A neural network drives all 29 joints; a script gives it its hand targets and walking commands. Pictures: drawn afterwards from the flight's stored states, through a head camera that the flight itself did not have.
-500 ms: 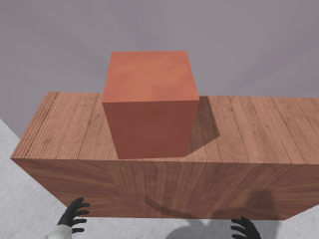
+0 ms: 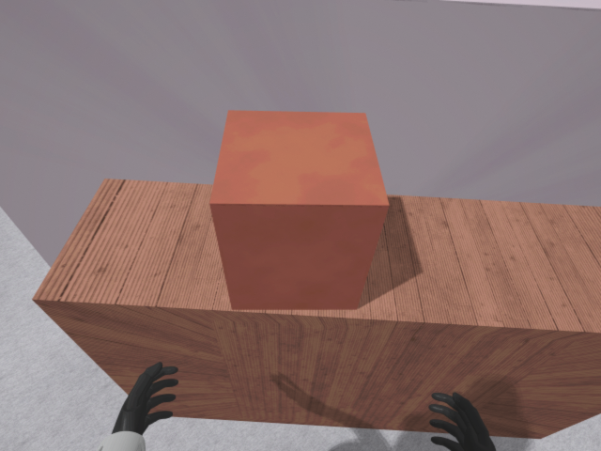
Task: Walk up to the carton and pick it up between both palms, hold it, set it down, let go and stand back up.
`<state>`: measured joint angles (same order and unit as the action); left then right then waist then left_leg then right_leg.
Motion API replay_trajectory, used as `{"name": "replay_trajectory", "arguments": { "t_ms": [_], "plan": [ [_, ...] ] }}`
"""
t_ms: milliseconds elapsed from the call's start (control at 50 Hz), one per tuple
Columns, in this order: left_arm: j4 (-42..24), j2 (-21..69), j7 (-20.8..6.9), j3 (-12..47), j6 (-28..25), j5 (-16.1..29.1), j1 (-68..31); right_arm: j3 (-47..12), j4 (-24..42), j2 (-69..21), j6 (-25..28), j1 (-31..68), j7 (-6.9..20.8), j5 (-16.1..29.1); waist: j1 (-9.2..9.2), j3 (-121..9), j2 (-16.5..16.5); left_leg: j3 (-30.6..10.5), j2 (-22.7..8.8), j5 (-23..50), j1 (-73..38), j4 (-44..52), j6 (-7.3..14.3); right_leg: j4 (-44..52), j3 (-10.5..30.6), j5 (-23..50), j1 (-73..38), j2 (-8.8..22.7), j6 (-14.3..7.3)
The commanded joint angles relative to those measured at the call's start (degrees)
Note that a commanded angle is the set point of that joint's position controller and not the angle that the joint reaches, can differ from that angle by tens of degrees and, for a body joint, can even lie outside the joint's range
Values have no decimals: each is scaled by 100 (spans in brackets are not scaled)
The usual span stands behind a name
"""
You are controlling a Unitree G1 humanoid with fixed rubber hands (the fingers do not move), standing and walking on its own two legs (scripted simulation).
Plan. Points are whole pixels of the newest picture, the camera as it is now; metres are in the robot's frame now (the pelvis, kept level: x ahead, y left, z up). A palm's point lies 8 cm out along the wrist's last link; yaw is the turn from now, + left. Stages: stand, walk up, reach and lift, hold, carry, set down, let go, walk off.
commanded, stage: reach and lift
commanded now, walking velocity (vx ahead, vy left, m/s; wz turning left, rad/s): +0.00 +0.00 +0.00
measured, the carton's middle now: (295, 215) +0.45 +0.03 +0.05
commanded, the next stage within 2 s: none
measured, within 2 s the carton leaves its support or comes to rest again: neither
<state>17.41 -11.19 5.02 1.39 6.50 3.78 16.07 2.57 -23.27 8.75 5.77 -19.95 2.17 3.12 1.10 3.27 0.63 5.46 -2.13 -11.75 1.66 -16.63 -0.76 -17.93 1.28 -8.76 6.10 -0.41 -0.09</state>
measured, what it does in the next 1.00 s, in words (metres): stands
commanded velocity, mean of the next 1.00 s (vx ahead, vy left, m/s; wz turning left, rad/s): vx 0.00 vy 0.00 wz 0.00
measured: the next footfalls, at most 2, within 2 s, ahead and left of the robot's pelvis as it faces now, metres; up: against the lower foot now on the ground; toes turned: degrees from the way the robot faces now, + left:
none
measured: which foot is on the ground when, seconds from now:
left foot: down 0.00-1.00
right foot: down 0.00-1.00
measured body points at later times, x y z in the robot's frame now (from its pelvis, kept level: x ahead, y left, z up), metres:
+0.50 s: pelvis +0.01 +0.00 +0.00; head +0.01 +0.01 +0.45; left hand +0.21 +0.22 -0.01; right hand +0.22 -0.20 -0.01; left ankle -0.03 +0.12 -0.75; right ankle +0.01 -0.12 -0.75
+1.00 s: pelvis +0.00 +0.00 +0.00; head +0.00 +0.00 +0.45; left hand +0.27 +0.22 +0.06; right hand +0.29 -0.20 +0.06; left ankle -0.03 +0.12 -0.75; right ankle +0.01 -0.12 -0.75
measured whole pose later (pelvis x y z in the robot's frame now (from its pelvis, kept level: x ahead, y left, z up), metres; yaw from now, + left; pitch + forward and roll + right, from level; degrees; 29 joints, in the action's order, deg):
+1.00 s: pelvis +0.00 +0.00 +0.00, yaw +1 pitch -2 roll +0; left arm -1.4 -9.7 5.4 -3.1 19.5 9.2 -0.2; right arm -0.5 -7.8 13.6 -5.3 -0.2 -4.4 15.8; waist 2.3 2.2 0.3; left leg 4.0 -2.2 -11.3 3.3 -16.8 -1.0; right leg -17.2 1.1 -8.1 7.0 -0.8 -0.4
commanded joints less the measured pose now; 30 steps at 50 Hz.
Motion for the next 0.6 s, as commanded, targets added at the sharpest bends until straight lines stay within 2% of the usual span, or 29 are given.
{"name": "replay_trajectory", "arguments": {
  "t_ms": [0,220,400,580],
  "plan": [
    [-1160,-497,52,-209,-391,80,-584,261,1174,591,307,411,-53,114,35,-557,-5,11,188,699,186,230,-122,235,5,685,-261,-76,-145],
    [-1628,-347,37,-219,-569,91,-538,95,1644,655,352,461,-84,501,85,-634,-72,-121,228,1396,-14,98,-197,270,25,1090,-367,-119,-191],
    [-2094,-292,100,-157,-718,217,-777,68,2135,663,344,761,-150,695,91,-725,-112,-198,233,1382,46,45,-190,210,56,1070,-380,-106,-196],
    [-2207,-237,163,-104,-849,419,-1210,43,2411,677,328,1315,-228,844,147,-873,-18,-265,237,1362,116,0,-144,144,87,939,-405,-111,-186]
  ]
}}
